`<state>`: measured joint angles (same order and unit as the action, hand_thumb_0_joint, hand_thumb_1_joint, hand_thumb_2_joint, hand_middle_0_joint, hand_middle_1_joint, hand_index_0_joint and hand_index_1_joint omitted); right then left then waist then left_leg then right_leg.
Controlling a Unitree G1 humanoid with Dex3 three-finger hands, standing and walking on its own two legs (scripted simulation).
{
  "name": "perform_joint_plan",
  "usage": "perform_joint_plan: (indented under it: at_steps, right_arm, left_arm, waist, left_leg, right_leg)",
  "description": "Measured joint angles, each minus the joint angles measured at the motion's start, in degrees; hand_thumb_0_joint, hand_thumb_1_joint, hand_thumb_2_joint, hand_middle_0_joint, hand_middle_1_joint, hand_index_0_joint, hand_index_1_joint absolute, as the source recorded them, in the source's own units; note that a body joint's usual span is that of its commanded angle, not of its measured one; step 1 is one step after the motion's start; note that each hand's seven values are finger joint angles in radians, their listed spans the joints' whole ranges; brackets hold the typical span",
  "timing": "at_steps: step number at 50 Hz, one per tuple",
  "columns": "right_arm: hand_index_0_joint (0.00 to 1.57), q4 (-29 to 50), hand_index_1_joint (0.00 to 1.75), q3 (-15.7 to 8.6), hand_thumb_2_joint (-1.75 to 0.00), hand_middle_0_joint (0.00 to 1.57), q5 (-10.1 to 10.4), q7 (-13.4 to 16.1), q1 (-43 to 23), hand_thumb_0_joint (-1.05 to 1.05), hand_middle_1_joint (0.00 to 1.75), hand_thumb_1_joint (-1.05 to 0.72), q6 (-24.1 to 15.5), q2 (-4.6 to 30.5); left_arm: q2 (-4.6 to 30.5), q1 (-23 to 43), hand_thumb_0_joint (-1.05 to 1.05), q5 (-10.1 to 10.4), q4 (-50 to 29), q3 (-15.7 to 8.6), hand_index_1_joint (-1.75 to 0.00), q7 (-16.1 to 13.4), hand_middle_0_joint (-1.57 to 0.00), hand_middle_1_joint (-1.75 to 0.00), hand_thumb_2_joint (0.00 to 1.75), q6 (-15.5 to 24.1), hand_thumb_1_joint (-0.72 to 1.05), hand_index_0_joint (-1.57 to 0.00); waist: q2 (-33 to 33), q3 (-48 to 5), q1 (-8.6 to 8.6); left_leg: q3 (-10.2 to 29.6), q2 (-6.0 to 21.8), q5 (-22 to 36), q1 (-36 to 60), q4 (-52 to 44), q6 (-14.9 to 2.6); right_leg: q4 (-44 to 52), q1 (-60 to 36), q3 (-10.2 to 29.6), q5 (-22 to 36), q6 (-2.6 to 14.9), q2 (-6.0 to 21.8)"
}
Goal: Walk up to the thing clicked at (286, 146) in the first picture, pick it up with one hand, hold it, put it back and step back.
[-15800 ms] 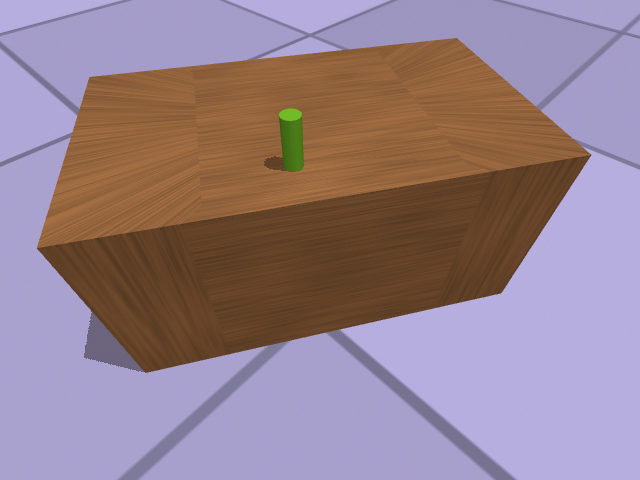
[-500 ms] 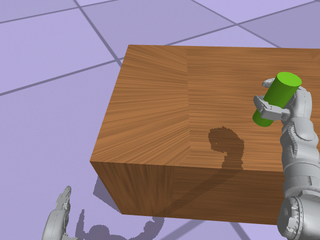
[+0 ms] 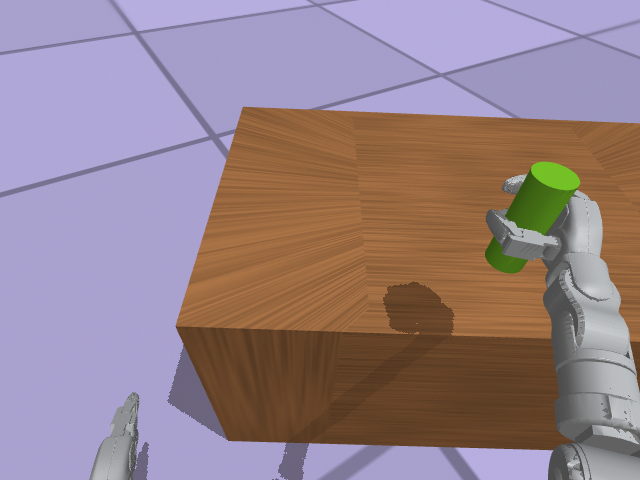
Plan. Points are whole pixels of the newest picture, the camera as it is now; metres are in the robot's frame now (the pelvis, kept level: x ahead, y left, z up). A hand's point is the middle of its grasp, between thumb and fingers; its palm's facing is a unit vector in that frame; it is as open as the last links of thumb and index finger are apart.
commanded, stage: lift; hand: right
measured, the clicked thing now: (526, 221) +0.39 -0.22 +0.15
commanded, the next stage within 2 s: hold in 0.40 s
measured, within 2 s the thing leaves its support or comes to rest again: neither
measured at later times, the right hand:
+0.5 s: hand (534, 210) +0.37 -0.21 +0.19, palm faces +0.25 +0.97 +0.02, open 6.9 cm
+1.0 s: hand (536, 209) +0.36 -0.20 +0.21, palm faces +0.22 +0.98 +0.02, open 6.9 cm
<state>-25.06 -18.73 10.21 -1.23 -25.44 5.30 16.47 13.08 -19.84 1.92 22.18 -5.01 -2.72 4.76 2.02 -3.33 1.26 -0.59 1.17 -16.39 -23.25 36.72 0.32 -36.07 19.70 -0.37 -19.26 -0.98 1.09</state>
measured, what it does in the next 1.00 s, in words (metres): stands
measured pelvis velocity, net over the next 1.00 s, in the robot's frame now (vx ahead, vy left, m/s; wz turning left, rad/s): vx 0.01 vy -0.01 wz -0.01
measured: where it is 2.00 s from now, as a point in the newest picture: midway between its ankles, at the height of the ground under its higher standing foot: outside the picture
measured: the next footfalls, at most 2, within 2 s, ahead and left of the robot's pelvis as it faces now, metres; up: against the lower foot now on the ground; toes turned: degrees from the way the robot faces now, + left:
none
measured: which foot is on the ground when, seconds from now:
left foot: down 0.00-1.00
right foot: down 0.00-1.00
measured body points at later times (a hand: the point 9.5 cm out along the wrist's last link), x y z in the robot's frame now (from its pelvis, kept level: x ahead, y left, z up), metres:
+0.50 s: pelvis +0.01 -0.01 +0.01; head +0.00 +0.01 +0.46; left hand +0.16 +0.25 -0.06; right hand +0.36 -0.26 +0.19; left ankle +0.03 +0.12 -0.72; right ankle -0.01 -0.13 -0.72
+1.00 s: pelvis +0.01 -0.01 +0.01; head -0.01 +0.01 +0.46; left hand +0.17 +0.24 -0.06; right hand +0.34 -0.25 +0.21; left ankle +0.03 +0.12 -0.72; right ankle -0.01 -0.13 -0.72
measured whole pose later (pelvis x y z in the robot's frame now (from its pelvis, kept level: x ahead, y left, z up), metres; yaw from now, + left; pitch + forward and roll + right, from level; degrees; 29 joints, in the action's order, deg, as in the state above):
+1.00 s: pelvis +0.01 -0.01 +0.01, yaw +0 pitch -2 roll +0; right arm -0.4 -15.4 11.1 2.0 -17.8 21.7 12.0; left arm 12.3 -15.2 1.8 32.1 -5.3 -2.5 6.6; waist 3.3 -2.2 -0.4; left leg -1.0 1.5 -13.5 -13.1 28.2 1.1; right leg -29.0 10.5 -0.1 -16.9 -0.2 0.7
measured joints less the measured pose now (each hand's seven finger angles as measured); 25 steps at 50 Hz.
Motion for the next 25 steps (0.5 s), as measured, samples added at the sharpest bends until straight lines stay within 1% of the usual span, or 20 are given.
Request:
perform_joint_plan:
  at_steps: [4,7,10,13,17,21,25]
  right_arm:
    - [0.9,4.27,1.08,0.34,-1.09,0.89,0.27,0.9,1.04,0.03,1.1,0.0,0.69,-0.5]
    - [0.9,4.6,1.08,1.26,-1.09,0.89,0.56,0.89,-0.02,0.03,1.1,0.0,0.77,-0.81]
    - [0.9,4.63,1.08,1.51,-1.09,0.89,0.23,0.43,-0.33,0.03,1.1,0.0,2.46,-0.45]
    - [0.9,4.86,1.08,1.37,-1.09,0.89,0.37,0.34,0.17,0.03,1.1,0.0,4.22,-0.47]
    - [0.9,7.81,1.08,1.19,-1.09,0.89,0.55,0.61,2.02,0.03,1.1,0.0,6.23,-1.32]
    - [0.9,11.22,1.08,1.14,-1.09,0.89,0.63,1.61,3.52,0.03,1.1,0.0,7.27,-2.14]
    - [0.9,14.13,1.08,1.8,-1.09,0.89,0.36,2.72,3.97,0.03,1.1,0.0,8.21,-2.71]
  left_arm:
    - [0.6,-0.52,-0.01,0.06,-0.31,-0.65,-0.04,-1.14,-0.05,-0.05,0.05,0.29,-0.52,-0.05]
    - [0.88,-0.15,-0.02,0.18,1.02,-0.36,-0.05,-2.0,-0.05,-0.05,0.05,1.13,-0.53,-0.05]
    - [0.62,1.25,-0.02,0.03,2.94,-0.18,-0.05,-1.76,-0.05,-0.05,0.05,1.39,-0.53,-0.05]
    - [0.48,2.19,-0.01,-0.12,4.63,-0.79,-0.05,-1.18,-0.05,-0.05,0.05,1.77,-0.53,-0.05]
    - [0.21,1.96,-0.01,0.01,5.35,-0.52,-0.05,-0.58,-0.05,-0.05,0.05,1.9,-0.53,-0.05]
    - [-0.59,1.72,-0.01,-0.17,5.64,-0.26,-0.05,-0.54,-0.05,-0.05,0.05,1.53,-0.54,-0.05]
    - [-0.37,2.15,-0.02,-0.16,5.86,-0.19,-0.05,-1.22,-0.05,-0.05,0.05,1.6,-0.54,-0.05]
  waist:
    - [0.14,1.02,-0.42]
    - [-0.45,0.69,-0.77]
    - [-0.73,-0.02,-0.63]
    - [-0.17,-0.35,-0.47]
    - [0.67,0.17,-0.77]
    - [0.74,0.79,-1.08]
    - [0.52,1.02,-1.41]
  left_leg:
    - [0.08,0.17,0.38,1.4,-0.85,0.14]
    - [-0.02,0.21,0.53,2.43,-1.48,0.15]
    - [0.12,0.04,0.84,3.04,-2.24,0.12]
    - [0.09,-0.01,1.25,3.59,-3.2,0.2]
    - [0.09,0.02,1.65,4.33,-4.22,0.38]
    - [0.0,0.17,1.78,5.31,-4.86,0.53]
    - [-0.06,0.3,1.79,6.45,-5.35,0.66]
  right_leg:
    - [0.98,-1.45,-0.09,0.45,0.13,-0.18]
    - [1.64,-2.45,-0.01,0.67,0.15,-0.22]
    - [2.29,-3.09,-0.17,0.84,0.1,-0.07]
    - [2.85,-3.44,-0.17,1.03,0.18,-0.02]
    - [3.49,-4.0,-0.18,1.25,0.36,-0.06]
    - [4.13,-4.92,-0.1,1.43,0.48,-0.22]
    - [4.48,-5.95,-0.05,1.4,0.62,-0.35]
